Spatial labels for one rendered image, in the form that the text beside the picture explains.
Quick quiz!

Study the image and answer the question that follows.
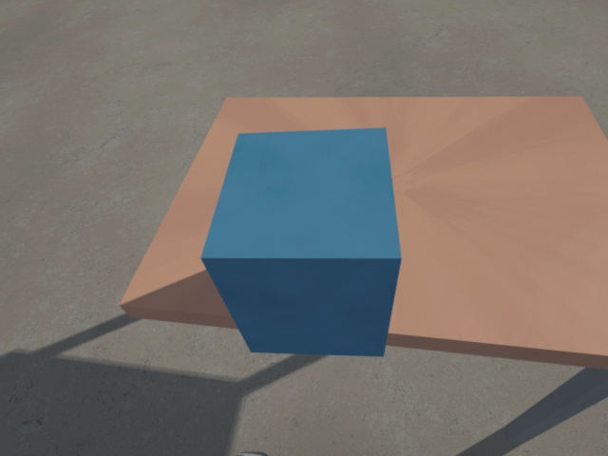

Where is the carton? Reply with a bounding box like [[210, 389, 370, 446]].
[[201, 127, 402, 357]]

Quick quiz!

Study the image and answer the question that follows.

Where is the table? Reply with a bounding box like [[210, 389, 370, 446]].
[[119, 96, 608, 444]]

